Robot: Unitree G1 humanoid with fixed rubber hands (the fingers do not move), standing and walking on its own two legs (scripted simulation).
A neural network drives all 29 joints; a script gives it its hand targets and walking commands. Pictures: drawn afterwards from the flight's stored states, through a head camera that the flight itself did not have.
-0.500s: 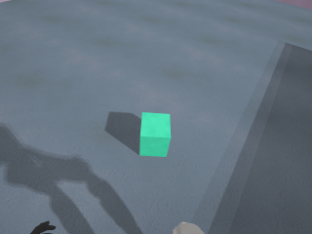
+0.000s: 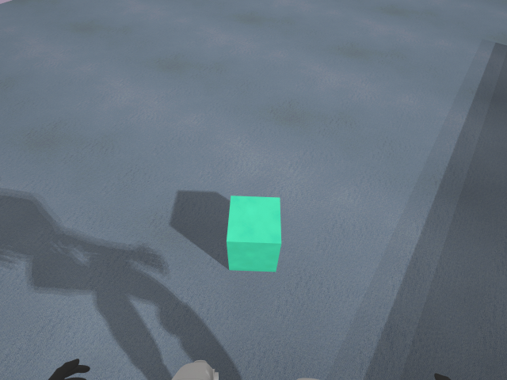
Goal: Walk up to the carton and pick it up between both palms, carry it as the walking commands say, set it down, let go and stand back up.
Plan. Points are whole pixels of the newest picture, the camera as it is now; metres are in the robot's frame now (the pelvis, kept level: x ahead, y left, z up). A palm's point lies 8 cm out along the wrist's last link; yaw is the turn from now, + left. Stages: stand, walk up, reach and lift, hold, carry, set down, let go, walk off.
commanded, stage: walk up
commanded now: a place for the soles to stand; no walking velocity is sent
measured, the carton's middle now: (253, 234) +0.71 -0.02 -0.63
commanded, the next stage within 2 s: none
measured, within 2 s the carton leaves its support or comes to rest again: neither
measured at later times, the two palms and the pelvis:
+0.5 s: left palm (72, 325) +0.22 +0.31 -0.08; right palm (443, 340) +0.19 -0.32 -0.09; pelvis +0.12 +0.00 -0.01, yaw +0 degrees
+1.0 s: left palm (79, 282) +0.30 +0.33 -0.09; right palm (421, 294) +0.26 -0.30 -0.07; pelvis +0.21 +0.02 +0.00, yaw +0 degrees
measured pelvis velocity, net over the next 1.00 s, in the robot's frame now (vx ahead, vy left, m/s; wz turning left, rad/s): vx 0.21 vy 0.02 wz -0.01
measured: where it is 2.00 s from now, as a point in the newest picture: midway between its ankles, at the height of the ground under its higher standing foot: (248, 362)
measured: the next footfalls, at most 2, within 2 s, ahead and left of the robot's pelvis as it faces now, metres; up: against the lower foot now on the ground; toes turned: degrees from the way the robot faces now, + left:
left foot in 0.08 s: +0.12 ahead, +0.13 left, +0.00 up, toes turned +2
right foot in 0.48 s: +0.24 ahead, -0.12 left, +0.00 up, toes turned -4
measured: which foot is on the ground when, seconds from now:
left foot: up 0.00-0.06, down 0.08-0.50, up 0.52-0.80, down 0.82-1.00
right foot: down 0.00-0.10, up 0.12-0.46, down 0.48-0.84, up 0.86-1.00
